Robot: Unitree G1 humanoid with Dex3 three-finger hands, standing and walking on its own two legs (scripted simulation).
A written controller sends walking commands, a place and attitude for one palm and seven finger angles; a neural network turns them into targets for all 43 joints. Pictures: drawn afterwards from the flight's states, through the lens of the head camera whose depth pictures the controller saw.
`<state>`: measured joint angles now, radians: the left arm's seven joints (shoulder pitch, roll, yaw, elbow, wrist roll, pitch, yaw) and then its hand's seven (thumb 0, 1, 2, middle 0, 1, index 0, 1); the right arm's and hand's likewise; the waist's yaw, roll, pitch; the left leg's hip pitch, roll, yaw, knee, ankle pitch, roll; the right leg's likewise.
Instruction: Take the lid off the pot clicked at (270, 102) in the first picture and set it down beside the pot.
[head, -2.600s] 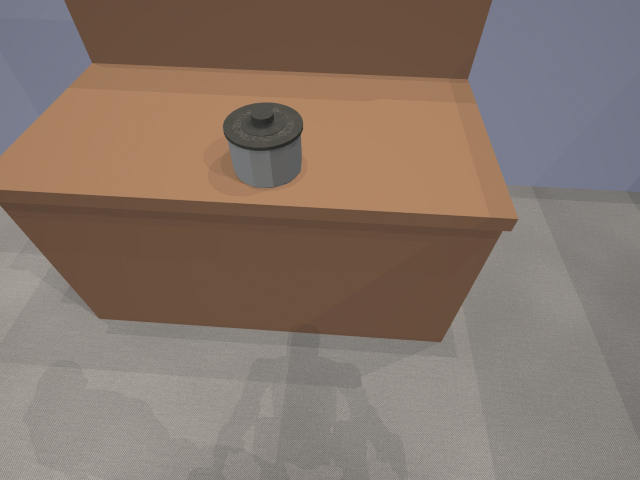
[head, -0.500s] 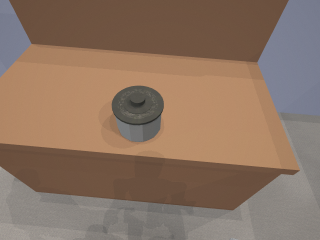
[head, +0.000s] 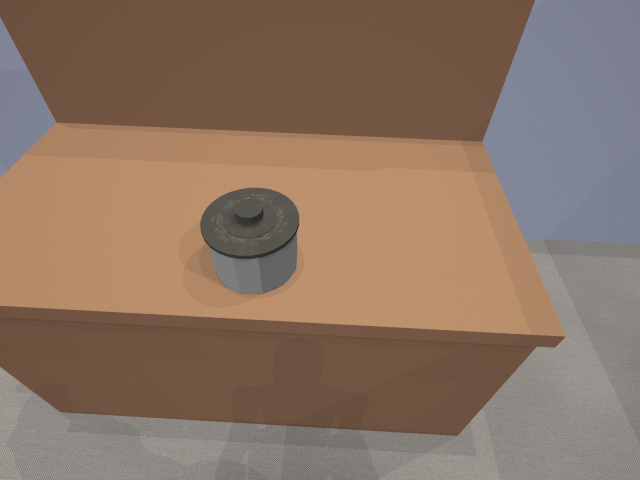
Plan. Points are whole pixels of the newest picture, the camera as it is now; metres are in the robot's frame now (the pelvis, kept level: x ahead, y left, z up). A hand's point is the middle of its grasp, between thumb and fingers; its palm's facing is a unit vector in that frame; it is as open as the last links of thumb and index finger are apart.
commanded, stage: come to a stop and stand still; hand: left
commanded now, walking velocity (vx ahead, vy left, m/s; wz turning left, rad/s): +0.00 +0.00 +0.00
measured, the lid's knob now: (249, 211) +0.54 +0.14 +0.02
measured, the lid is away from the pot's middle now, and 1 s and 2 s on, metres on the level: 0.00 0.00 0.00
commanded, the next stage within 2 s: look again from close up in 0.02 s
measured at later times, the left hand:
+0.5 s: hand out of the picture +0.04 +0.20 -0.18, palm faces +0.02 -0.98 -0.18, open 7.3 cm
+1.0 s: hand out of the picture +0.04 +0.20 -0.18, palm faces +0.01 -0.98 -0.19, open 7.3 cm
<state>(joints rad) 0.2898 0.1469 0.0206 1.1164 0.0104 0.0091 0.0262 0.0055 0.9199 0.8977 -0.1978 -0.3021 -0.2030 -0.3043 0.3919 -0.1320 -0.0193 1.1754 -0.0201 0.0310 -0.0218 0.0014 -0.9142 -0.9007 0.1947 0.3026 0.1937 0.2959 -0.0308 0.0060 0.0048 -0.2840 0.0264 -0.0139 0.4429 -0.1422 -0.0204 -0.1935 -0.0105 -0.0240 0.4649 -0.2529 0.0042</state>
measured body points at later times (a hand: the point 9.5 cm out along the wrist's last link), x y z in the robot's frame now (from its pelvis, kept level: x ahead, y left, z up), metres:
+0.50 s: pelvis +0.04 +0.03 -0.01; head +0.04 +0.04 +0.44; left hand +0.04 +0.25 -0.17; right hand +0.06 -0.20 -0.16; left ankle +0.06 +0.13 -0.74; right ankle +0.00 -0.12 -0.74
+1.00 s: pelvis +0.04 +0.02 +0.00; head +0.06 +0.04 +0.45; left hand +0.04 +0.25 -0.16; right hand +0.09 -0.21 -0.15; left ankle +0.06 +0.13 -0.74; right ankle +0.00 -0.12 -0.74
